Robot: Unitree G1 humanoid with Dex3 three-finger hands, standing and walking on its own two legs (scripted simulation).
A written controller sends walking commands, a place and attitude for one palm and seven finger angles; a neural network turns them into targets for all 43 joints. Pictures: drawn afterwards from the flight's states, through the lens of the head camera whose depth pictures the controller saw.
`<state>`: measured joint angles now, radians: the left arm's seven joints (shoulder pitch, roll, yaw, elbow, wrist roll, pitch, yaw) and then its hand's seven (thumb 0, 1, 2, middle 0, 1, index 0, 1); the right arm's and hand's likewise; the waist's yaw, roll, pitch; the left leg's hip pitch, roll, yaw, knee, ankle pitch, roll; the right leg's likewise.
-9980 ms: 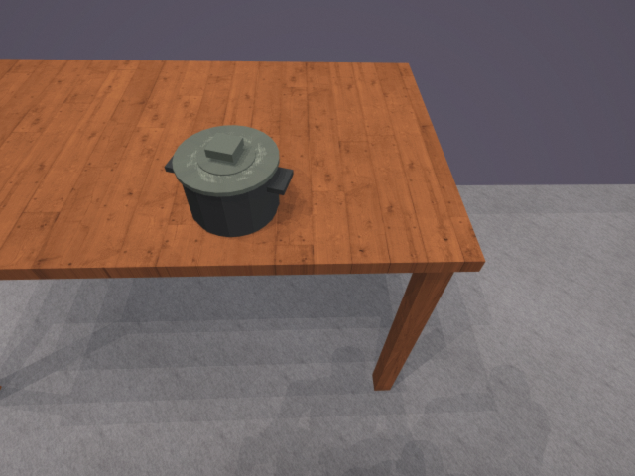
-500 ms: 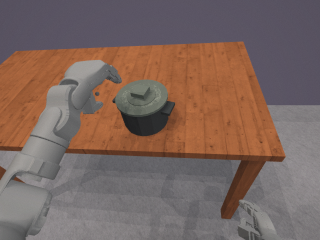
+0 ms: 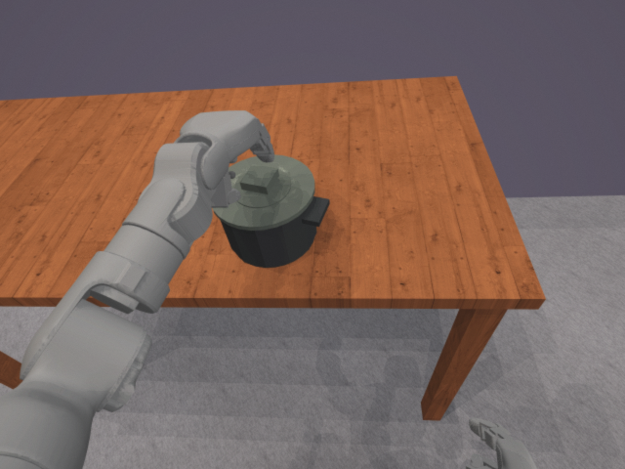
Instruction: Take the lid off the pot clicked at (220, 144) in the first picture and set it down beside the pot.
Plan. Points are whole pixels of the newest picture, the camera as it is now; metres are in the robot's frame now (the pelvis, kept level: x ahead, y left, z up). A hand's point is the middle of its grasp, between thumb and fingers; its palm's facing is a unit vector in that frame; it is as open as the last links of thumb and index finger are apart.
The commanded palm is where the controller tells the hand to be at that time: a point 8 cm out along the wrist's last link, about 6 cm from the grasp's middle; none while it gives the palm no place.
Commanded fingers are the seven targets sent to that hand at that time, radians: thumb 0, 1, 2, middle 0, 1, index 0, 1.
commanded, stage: move the open hand above the knob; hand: left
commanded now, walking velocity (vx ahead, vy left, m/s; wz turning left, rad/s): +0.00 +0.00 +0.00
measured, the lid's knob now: (259, 178) +0.51 +0.08 +0.10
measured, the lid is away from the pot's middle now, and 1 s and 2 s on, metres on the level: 0.00 0.00 0.00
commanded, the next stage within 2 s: lower the open fingers around the knob in 1.12 s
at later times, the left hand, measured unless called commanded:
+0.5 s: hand (247, 154) +0.48 +0.08 +0.17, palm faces -0.25 -0.04 -0.97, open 9.9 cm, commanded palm +0.46 +0.10 +0.23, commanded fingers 0.00 -0.31 1.50 -0.86 -0.08 -0.86 -0.08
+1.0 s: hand (246, 154) +0.47 +0.08 +0.18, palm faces -0.22 -0.02 -0.97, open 9.9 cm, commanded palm +0.46 +0.09 +0.23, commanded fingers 0.00 -0.31 1.50 -0.86 -0.08 -0.86 -0.08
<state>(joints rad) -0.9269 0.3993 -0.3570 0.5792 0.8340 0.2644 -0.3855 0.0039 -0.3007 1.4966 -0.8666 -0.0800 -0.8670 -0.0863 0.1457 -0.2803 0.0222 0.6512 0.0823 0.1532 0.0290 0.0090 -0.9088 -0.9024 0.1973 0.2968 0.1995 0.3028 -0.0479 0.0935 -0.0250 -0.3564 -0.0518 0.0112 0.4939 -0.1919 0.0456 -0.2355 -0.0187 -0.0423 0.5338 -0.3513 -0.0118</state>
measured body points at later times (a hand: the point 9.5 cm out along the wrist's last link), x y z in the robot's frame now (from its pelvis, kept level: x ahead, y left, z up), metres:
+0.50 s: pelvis +0.01 +0.00 +0.00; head +0.03 -0.04 +0.45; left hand +0.49 +0.09 +0.22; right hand +0.09 -0.25 -0.14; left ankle +0.04 +0.10 -0.73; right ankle -0.05 -0.11 -0.73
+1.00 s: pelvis +0.00 +0.00 +0.00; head +0.02 -0.04 +0.45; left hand +0.48 +0.08 +0.23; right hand +0.14 -0.24 -0.13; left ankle +0.04 +0.10 -0.73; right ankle -0.05 -0.11 -0.73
